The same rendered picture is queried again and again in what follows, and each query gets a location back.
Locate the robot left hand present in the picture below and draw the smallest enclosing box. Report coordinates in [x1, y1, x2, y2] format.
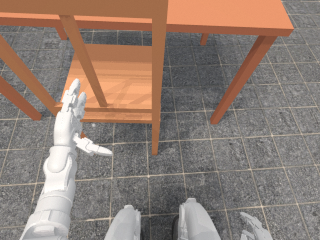
[53, 78, 113, 156]

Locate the robot left thigh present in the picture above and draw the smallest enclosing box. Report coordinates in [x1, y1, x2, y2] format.
[104, 208, 141, 240]

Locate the table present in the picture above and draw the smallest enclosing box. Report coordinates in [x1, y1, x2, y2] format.
[0, 0, 294, 125]

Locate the right robot shin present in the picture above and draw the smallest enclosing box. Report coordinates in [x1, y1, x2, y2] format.
[177, 198, 197, 240]

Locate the robot right hand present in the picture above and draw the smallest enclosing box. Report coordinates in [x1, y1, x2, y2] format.
[240, 212, 273, 240]

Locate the robot left forearm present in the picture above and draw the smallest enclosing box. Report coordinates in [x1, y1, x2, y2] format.
[19, 145, 78, 240]

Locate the chair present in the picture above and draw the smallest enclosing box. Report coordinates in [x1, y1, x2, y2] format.
[0, 0, 169, 156]

